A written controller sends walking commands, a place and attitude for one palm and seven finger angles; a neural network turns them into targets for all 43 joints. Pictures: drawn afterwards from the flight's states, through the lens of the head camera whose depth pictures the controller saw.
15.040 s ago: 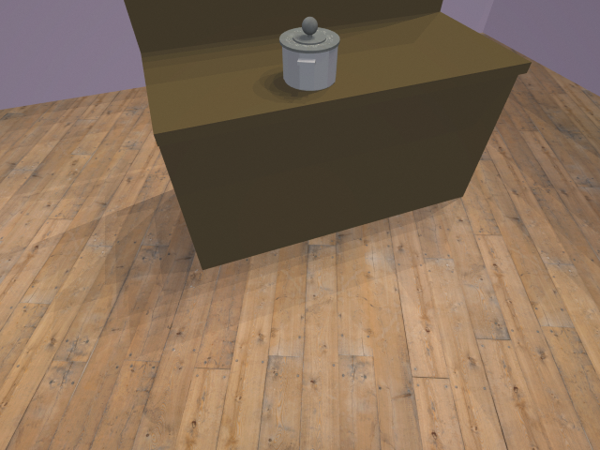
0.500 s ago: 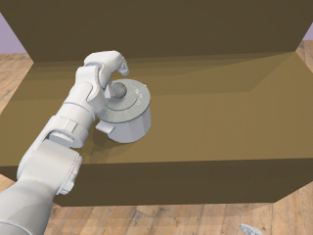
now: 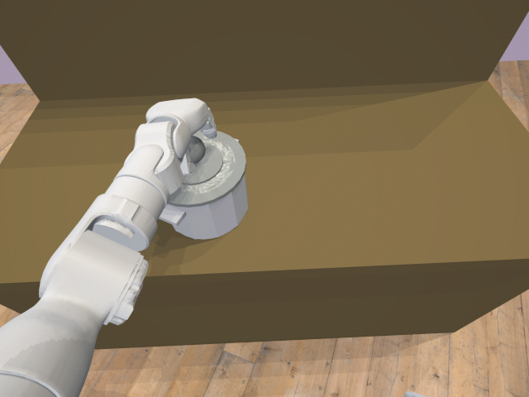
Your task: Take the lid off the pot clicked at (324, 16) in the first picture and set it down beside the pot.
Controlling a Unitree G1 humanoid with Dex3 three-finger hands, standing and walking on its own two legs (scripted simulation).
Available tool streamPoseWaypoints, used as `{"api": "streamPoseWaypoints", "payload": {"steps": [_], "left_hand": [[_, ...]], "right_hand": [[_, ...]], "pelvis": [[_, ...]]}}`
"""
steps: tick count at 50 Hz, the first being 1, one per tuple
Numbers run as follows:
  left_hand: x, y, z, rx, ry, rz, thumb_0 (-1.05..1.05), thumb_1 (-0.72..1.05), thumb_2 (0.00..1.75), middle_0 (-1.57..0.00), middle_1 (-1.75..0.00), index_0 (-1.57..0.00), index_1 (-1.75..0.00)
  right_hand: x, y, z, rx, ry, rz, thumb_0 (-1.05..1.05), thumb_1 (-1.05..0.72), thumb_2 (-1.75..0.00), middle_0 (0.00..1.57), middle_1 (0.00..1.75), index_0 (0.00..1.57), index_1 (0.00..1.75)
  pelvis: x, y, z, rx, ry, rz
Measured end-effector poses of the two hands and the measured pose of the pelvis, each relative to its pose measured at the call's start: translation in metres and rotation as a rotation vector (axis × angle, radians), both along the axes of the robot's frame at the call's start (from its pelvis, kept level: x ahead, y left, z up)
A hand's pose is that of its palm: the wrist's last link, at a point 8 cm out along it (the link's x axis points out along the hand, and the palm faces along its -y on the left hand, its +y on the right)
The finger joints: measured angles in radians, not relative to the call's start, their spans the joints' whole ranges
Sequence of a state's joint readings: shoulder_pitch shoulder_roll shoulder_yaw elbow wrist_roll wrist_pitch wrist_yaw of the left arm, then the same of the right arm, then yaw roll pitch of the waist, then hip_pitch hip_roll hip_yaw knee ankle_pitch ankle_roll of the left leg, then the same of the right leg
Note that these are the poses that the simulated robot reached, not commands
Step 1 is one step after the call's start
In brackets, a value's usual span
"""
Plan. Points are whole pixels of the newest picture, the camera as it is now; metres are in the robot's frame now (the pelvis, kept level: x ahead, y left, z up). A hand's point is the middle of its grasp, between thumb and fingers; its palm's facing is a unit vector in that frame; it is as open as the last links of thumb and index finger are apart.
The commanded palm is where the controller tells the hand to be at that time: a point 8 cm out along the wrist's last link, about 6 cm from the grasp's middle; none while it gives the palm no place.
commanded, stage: lower the open fingers around the knob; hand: left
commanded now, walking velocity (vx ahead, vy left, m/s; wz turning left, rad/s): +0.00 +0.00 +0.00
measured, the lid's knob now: (191, 149) +0.51 +0.11 +0.07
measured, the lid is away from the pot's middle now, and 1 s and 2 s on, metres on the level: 0.00 0.00 0.01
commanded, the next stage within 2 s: close the fingers and squeeze the knob in 0.22 s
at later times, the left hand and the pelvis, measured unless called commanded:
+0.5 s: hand (179, 155) +0.47 +0.12 +0.10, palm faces -0.35 -0.06 -0.93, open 10.2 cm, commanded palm +0.47 +0.12 +0.16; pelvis +0.00 +0.00 +0.00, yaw +0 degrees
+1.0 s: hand (184, 152) +0.48 +0.12 +0.10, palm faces -0.35 -0.07 -0.93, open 8.2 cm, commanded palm +0.48 +0.12 +0.16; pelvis +0.01 +0.00 +0.00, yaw +0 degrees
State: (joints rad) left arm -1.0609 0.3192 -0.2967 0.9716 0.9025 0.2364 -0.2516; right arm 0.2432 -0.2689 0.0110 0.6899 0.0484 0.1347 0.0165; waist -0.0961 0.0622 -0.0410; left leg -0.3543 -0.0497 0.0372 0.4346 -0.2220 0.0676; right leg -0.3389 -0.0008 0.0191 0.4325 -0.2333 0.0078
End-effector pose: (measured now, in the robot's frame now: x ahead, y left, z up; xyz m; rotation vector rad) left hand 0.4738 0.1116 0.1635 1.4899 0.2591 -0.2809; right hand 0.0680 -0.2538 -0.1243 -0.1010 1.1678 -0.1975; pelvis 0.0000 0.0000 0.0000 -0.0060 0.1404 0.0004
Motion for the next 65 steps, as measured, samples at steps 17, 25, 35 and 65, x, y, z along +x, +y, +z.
{"api": "streamPoseWaypoints", "payload": {"steps": [17,25,35,65], "left_hand": [[0.003,0.011,-0.01,-0.002,-0.001,0.024,0.0,-0.28,1.39,-0.82,-0.09,-0.83,-0.08],[0.0,0.014,-0.01,0.007,0.013,0.021,0.0,-0.18,1.2,-0.67,-0.41,-0.68,-0.4],[0.001,0.006,-0.007,0.002,0.004,0.007,0.0,-0.06,1.08,-0.59,-0.73,-0.59,-0.72],[0.001,0.006,-0.008,0.006,0.003,0.021,0.01,0.19,0.82,-0.67,-0.98,-0.62,-0.94]], "right_hand": [[-0.012,-0.009,0.0,-0.012,0.031,-0.036,0.01,-0.91,-0.9,0.2,0.3,0.2,0.3],[0.012,-0.007,0.004,-0.017,-0.025,-0.006,0.01,-0.91,-0.9,0.2,0.3,0.2,0.3],[0.017,-0.002,0.003,-0.007,-0.027,0.006,0.01,-0.91,-0.9,0.2,0.3,0.2,0.3],[0.002,-0.007,0.002,-0.011,-0.001,-0.019,0.01,-0.91,-0.9,0.2,0.3,0.2,0.3]], "pelvis": [[0.007,-0.001,0.0,-0.004,0.006,-0.007],[0.005,-0.001,0.0,-0.005,0.004,0.004],[0.004,0.0,-0.001,-0.003,0.008,0.006],[0.006,-0.001,0.0,-0.004,0.002,-0.003]]}}
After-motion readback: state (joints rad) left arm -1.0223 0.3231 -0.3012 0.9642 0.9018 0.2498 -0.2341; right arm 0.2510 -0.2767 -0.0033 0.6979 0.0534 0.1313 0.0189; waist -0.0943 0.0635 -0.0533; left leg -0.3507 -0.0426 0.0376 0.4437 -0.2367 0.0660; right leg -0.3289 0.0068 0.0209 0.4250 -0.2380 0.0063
